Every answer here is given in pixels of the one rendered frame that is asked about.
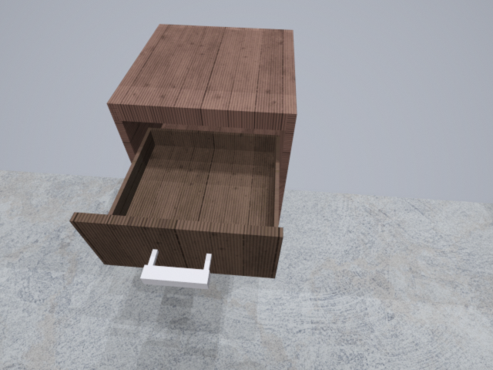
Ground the handle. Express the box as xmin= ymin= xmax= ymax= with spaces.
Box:
xmin=140 ymin=249 xmax=212 ymax=290

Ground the drawer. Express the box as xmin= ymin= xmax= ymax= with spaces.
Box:
xmin=70 ymin=128 xmax=283 ymax=278

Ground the cabinet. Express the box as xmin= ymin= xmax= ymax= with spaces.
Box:
xmin=107 ymin=24 xmax=297 ymax=222

